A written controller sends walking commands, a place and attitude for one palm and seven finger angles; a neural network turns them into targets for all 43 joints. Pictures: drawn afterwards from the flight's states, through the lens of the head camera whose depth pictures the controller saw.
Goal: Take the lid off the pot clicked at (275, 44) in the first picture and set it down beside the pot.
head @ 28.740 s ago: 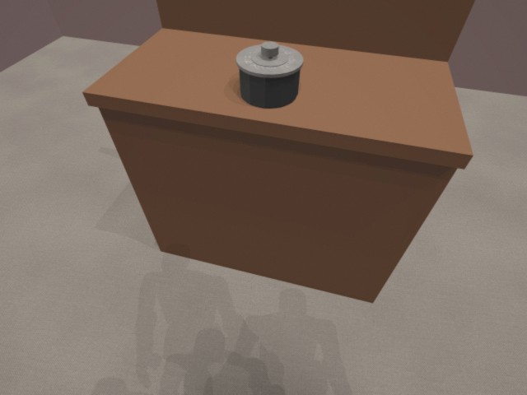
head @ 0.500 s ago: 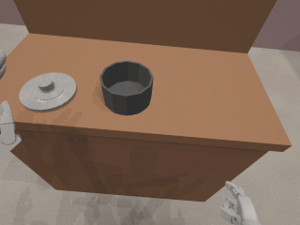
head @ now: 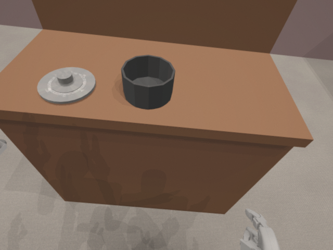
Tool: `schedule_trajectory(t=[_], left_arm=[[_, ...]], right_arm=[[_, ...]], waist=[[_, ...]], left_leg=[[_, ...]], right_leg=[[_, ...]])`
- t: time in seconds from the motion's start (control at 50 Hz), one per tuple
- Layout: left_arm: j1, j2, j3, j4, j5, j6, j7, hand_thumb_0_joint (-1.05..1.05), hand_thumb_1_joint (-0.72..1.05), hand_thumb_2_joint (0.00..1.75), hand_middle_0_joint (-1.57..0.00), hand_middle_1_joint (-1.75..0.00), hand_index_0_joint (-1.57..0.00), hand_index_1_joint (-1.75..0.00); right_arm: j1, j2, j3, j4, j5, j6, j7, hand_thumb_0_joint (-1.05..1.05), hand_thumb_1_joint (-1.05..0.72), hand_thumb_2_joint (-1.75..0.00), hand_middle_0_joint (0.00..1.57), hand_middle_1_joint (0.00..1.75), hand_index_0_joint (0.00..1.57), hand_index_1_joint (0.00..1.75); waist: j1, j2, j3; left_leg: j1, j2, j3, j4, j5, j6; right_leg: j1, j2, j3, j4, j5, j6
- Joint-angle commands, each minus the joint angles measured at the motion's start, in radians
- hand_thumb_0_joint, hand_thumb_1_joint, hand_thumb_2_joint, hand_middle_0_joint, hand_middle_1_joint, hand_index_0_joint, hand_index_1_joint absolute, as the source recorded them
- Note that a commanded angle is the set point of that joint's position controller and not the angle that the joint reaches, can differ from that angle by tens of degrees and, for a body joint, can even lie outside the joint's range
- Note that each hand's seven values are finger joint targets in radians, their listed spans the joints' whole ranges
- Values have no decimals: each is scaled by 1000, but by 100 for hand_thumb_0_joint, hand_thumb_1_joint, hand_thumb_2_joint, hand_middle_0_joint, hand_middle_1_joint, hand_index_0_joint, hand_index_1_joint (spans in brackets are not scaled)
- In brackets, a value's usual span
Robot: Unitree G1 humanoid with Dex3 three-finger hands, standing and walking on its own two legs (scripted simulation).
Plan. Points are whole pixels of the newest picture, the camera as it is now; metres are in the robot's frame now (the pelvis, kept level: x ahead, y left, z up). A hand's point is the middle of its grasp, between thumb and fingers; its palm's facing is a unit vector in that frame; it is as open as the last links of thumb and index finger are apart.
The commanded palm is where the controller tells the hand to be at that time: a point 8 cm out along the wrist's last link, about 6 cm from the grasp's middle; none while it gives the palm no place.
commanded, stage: step back with the hand held close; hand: left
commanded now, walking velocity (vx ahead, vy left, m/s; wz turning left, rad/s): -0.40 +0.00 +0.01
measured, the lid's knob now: (65, 77) +0.54 +0.33 +0.09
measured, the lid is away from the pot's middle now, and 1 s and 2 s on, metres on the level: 0.24 0.24 0.24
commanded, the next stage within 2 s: stop stepping back and stand still in 0.46 s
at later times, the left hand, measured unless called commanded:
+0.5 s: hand out of the picture +0.09 +0.25 +0.27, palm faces +0.43 -0.84 -0.33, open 7.4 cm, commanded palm +0.02 +0.29 +0.27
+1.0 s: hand out of the picture -0.03 +0.30 +0.26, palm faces +0.55 -0.81 -0.19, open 7.4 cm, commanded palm -0.11 +0.32 +0.27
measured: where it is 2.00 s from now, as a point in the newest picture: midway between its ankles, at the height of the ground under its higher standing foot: outside the picture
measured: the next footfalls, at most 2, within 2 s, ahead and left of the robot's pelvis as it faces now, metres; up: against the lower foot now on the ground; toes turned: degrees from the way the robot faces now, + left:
right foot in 0.14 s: -0.03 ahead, -0.14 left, +0.00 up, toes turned -1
left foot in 0.36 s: +0.01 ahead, +0.09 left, +0.00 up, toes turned -2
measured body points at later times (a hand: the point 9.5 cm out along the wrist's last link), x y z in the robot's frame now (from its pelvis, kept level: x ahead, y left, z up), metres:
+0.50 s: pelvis -0.12 +0.02 +0.01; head -0.10 +0.06 +0.45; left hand +0.06 +0.29 +0.28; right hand +0.03 -0.23 -0.06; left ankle -0.03 +0.09 -0.73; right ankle -0.14 -0.13 -0.68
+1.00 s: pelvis -0.24 +0.04 -0.01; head -0.27 +0.07 +0.44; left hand -0.07 +0.34 +0.27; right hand -0.10 -0.21 -0.07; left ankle -0.23 +0.13 -0.73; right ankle -0.26 -0.10 -0.71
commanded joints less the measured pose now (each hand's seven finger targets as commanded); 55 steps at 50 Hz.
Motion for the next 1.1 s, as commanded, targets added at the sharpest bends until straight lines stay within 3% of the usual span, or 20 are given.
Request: schedule_trajectory(t=[0.0,0.1,0.26,0.34,0.38,0.44,0.52,0.54,0.56,0.58,0.62,0.66,0.7,0.72,0.76,0.84,0.9,0.94,0.98,1.08], left_arm=[[-38,143,86,-191,6,-48,17,0,90,90,-20,-30,-20,-30],[-41,184,101,-167,5,-68,-9,0,90,90,-20,-30,-20,-30],[-39,189,90,-139,-6,-79,14,0,90,90,-20,-30,-20,-30],[-149,181,68,-136,0,-91,20,0,90,90,-20,-30,-20,-30],[-114,184,80,-139,-16,-96,7,0,90,90,-20,-30,-20,-30],[-91,165,79,-179,-22,-97,15,0,90,90,-20,-30,-20,-30],[-16,154,68,-246,-15,-62,15,0,90,90,-20,-30,-20,-30],[37,-185,-421,768,69,135,-108,0,90,90,-20,-30,-20,-30],[-240,187,20,-489,-15,12,-33,0,90,90,-20,-30,-20,-30],[-102,336,158,-409,-10,-52,-4,0,90,90,-20,-30,-20,-30],[79,245,134,-373,-18,-32,-1,0,90,90,-20,-30,-20,-30],[63,268,155,-378,3,-51,1,0,90,90,-20,-30,-20,-30],[-5,291,178,-310,-8,-57,22,0,90,90,-20,-30,-20,-30],[-57,259,150,-238,-9,-34,17,0,90,90,-20,-30,-20,-30],[-148,184,87,-62,-14,2,11,0,90,90,-20,-30,-20,-30],[-347,118,-27,195,4,17,-1,0,90,90,-20,-30,-20,-30],[-339,141,-14,65,5,-12,-1,0,90,90,-20,-30,-20,-30],[-320,170,14,-84,10,-16,-7,0,90,90,-20,-30,-20,-30],[-150,133,-6,-156,8,-18,-9,0,90,90,-20,-30,-20,-30],[49,216,90,-278,26,-17,19,0,90,90,-20,-30,-20,-30]], right_arm=[[-82,-141,-60,-137,-3,-82,17,0,-90,-90,20,30,20,30],[-110,-154,-54,-140,-4,-69,12,0,-90,-90,20,30,20,30],[-102,-115,-65,-122,14,-21,1,0,-90,-90,20,30,20,30],[-116,-168,-65,-129,12,-36,-15,0,-90,-90,20,30,20,30],[-100,-144,-58,-133,-18,-65,-12,0,-90,-90,20,30,20,30],[-65,-139,-77,-117,-17,-98,9,0,-90,-90,20,30,20,30],[-83,-133,-74,-118,-12,-105,32,0,-90,-90,20,30,20,30],[116,-299,-123,165,-32,-125,32,0,-90,-90,20,30,20,30],[-135,-78,-75,-165,29,-97,68,0,-90,-90,20,30,20,30],[-100,-159,-72,-180,4,-107,18,0,-90,-90,20,30,20,30],[-97,-128,-40,-164,-23,-88,23,0,-90,-90,20,30,20,30],[-76,-117,-31,-149,-22,-84,12,0,-90,-90,20,30,20,30],[-44,-120,-34,-117,-18,-74,3,0,-90,-90,20,30,20,30],[-45,-116,-48,-106,13,-63,1,0,-90,-90,20,30,20,30],[-54,-131,-41,-97,22,-25,-1,0,-90,-90,20,30,20,30],[-106,-145,-26,-102,42,-41,-25,0,-90,-90,20,30,20,30],[-73,-158,-28,-152,60,-77,-20,0,-90,-90,20,30,20,30],[-87,-129,-23,-161,33,-104,-8,0,-90,-90,20,30,20,30],[-81,-119,-23,-153,19,-133,17,0,-90,-90,20,30,20,30],[-94,-126,-3,-136,-1,-124,17,0,-90,-90,20,30,20,30]], waist=[[7,214,-178],[10,107,-205],[-20,-71,-135],[-29,155,-28],[-15,338,-124],[-8,199,-210],[5,260,-246],[-141,255,-135],[28,156,-332],[10,174,-257],[24,299,-218],[9,275,-228],[-13,11,-241],[-13,-154,-196],[-55,-129,-17],[-39,1,145],[-22,258,32],[-32,292,9],[-12,159,-30],[23,238,-146]], left_leg=[[170,256,-224,-198,467,46],[63,169,-164,-123,162,-12],[116,41,-89,287,-90,-68],[24,164,-213,-202,164,-22],[-7,305,-409,-381,201,39],[118,316,-350,-295,310,86],[114,244,-279,-377,6,42],[102,209,-330,-72,572,1],[280,209,-201,-356,-11,-20],[56,213,-290,-417,-353,-3],[-43,163,-249,-450,-416,-48],[-21,46,-79,-220,-362,-79],[158,-4,-19,337,-112,-79],[116,-3,-85,479,-132,-89],[73,53,-114,539,-102,-68],[88,71,-41,-36,-281,-13],[49,243,-386,-324,-566,87],[10,306,-573,-449,-656,124],[72,306,-508,-414,-415,136],[-31,183,-185,-239,-167,30]], right_leg=[[59,-13,-13,-116,-24,-3],[236,-56,8,-378,362,-23],[-68,-321,162,-474,404,-136],[30,-58,-4,-274,305,-30],[45,45,13,89,-86,-15],[-26,37,84,211,-131,-11],[75,44,-3,2,-92,-13],[-53,-23,89,17,37,9],[70,42,33,-119,-96,3],[171,84,-79,-113,-154,-17],[315,87,-85,-307,-45,-44],[317,-17,-52,-462,4,-90],[38,-297,131,-576,136,-172],[-88,-363,247,-614,-187,-192],[-241,-339,210,-599,-225,-159],[-162,-220,63,-441,-297,-96],[-35,19,-104,-72,-101,-13],[-92,18,-34,159,-97,-9],[-116,-19,15,172,-72,-17],[334,2,-80,-307,67,-28]])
